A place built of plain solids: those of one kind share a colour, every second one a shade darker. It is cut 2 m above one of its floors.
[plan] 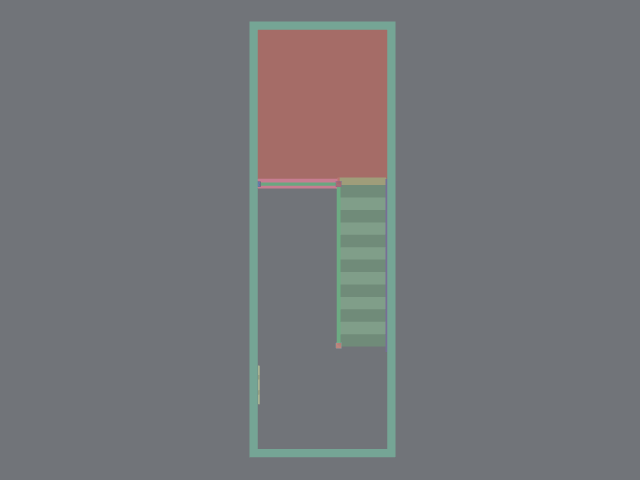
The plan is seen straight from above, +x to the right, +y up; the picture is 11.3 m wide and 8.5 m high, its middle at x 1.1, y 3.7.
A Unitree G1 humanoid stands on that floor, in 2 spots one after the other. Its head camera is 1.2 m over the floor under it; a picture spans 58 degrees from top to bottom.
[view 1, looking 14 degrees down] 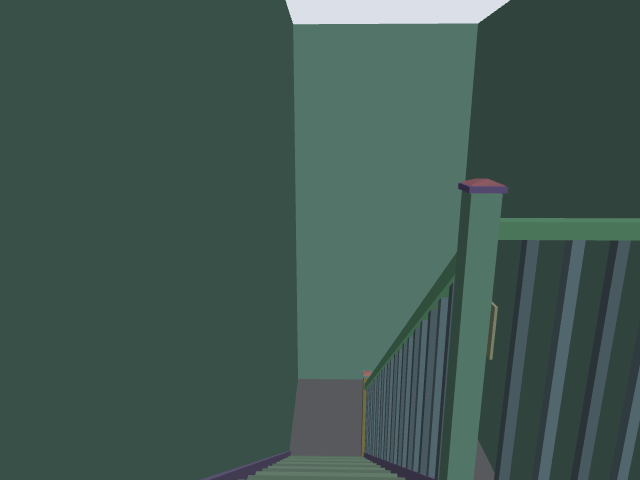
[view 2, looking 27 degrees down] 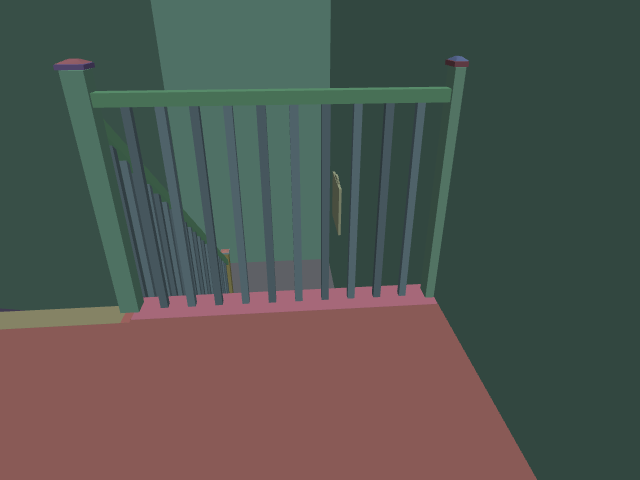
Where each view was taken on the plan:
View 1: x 1.85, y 5.89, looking -89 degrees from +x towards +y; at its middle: wall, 6.07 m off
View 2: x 0.70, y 6.42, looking -95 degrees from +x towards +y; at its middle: wall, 7.24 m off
